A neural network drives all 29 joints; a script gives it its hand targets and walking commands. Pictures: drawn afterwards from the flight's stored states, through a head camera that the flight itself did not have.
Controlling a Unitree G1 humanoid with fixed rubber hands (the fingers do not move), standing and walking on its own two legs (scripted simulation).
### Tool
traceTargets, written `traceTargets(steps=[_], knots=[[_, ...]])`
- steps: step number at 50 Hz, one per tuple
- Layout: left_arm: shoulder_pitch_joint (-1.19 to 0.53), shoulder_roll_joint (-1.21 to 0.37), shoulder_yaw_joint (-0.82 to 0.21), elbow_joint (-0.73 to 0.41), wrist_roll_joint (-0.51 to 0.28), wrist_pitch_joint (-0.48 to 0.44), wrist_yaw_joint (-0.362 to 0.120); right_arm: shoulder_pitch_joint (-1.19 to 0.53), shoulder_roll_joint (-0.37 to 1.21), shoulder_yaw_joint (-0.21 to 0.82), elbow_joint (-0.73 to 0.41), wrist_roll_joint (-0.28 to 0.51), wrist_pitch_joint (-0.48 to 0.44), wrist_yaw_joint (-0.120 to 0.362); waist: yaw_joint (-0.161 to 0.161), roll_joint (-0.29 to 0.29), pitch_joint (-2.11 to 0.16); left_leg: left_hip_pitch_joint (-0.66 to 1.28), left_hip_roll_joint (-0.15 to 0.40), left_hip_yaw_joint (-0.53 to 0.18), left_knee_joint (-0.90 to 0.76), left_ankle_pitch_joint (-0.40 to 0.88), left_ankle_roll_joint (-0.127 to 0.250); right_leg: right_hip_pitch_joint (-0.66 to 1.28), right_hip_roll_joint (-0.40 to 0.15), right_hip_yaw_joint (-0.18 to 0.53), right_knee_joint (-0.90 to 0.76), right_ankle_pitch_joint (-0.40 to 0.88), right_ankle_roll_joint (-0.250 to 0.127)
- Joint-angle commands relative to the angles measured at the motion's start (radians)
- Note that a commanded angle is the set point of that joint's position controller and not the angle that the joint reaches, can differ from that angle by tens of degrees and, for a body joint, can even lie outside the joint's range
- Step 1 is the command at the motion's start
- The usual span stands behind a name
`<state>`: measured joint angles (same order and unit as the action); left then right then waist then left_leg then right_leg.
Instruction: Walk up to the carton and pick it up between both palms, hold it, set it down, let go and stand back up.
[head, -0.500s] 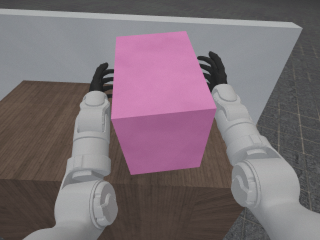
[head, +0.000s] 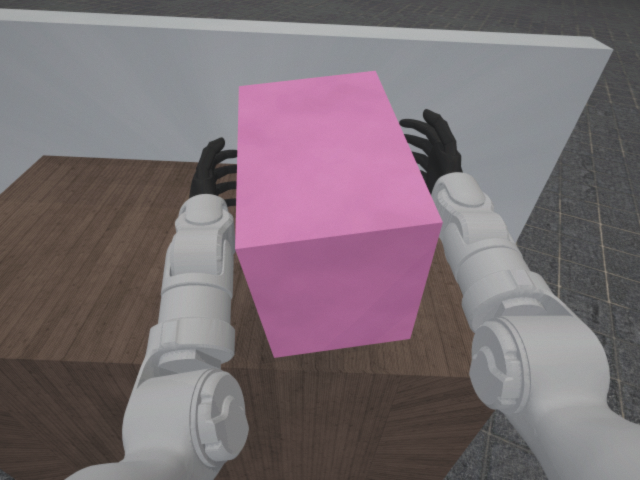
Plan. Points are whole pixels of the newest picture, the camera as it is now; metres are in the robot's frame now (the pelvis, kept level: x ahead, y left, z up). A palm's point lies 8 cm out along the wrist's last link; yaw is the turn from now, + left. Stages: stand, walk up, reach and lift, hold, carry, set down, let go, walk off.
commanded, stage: set down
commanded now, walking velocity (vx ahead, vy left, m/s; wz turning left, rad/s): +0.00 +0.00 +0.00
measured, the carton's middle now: (325, 213) +0.45 +0.01 +0.14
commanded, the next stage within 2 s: none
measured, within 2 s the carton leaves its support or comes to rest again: neither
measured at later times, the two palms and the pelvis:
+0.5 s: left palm (210, 213) +0.40 +0.16 +0.17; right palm (433, 181) +0.45 -0.12 +0.20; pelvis +0.01 +0.00 +0.00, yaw +0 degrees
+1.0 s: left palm (214, 224) +0.41 +0.16 +0.15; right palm (426, 191) +0.46 -0.12 +0.18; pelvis +0.01 -0.01 +0.00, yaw +0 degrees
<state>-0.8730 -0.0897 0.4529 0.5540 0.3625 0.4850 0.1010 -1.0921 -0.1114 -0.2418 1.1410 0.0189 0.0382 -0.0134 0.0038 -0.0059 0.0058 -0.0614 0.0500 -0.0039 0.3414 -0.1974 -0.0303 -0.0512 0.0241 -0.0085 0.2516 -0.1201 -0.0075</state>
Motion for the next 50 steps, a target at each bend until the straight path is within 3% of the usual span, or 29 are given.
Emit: traceTargets(steps=[1, 50], knots=[[-0.616, -0.359, -0.189, -0.101, 0.018, -0.085, -0.062, -0.526, 0.426, 0.135, -0.115, -0.004, -0.029, 0.182, 0.165, 0.018, -0.410, 0.090, -0.051, 0.080, -0.057, 0.312, -0.025, 0.106, 0.025, -0.076, 0.021, 0.073, 0.007], [-0.570, -0.407, -0.115, -0.050, 0.060, -0.170, -0.009, -0.465, 0.414, -0.016, -0.005, -0.161, -0.044, 0.254, 0.215, 0.042, -0.469, 0.028, -0.021, 0.113, -0.017, 0.455, -0.039, -0.010, 0.031, -0.080, 0.052, 0.097, -0.008]])
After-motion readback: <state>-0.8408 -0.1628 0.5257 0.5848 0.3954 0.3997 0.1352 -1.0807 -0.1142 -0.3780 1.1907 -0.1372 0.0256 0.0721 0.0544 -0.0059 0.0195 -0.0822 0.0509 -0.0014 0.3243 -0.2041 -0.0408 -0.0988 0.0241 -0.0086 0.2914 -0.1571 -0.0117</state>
